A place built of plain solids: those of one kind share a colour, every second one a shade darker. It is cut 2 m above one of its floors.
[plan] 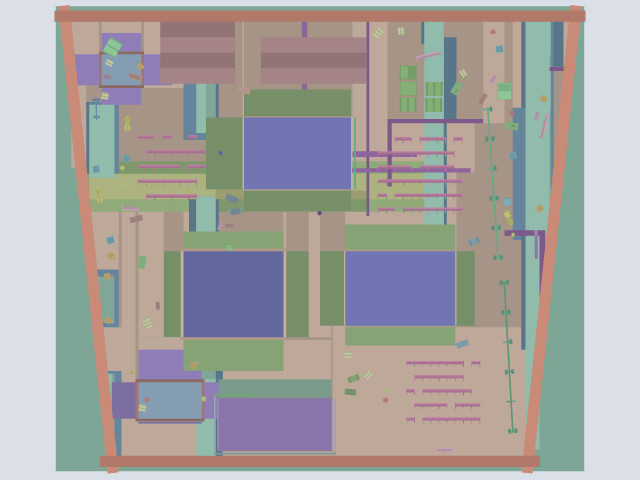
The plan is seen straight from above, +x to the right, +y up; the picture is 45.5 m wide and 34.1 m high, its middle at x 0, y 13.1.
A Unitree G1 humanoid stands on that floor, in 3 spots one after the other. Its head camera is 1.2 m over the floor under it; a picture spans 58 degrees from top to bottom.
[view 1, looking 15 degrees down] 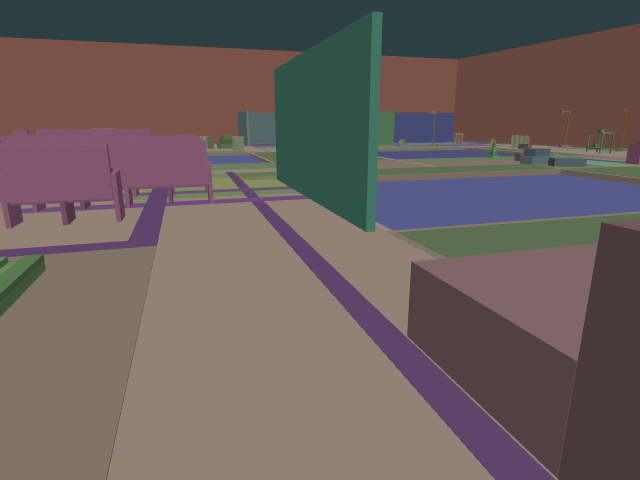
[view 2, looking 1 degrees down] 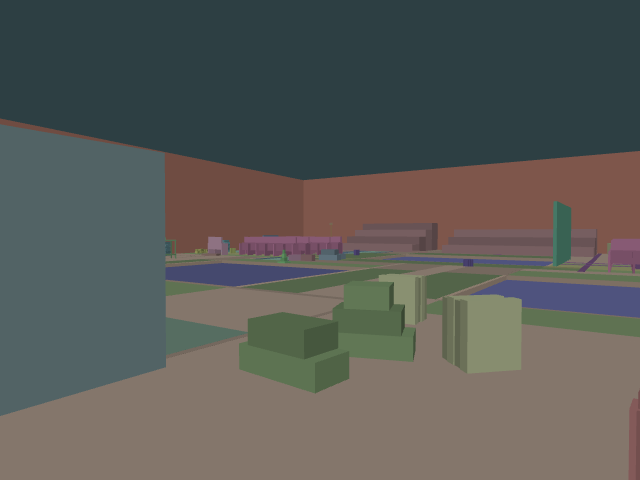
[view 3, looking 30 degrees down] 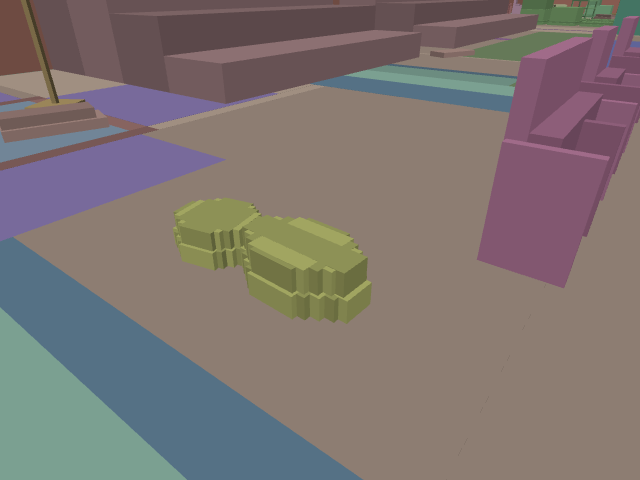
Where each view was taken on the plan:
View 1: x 4.45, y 26.25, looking -107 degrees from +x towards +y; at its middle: floor_ground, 4.64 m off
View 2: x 4.45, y -0.55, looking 125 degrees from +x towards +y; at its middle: seatrow_rows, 23.07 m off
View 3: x -14.95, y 20.05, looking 37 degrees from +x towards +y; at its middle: bags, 1.92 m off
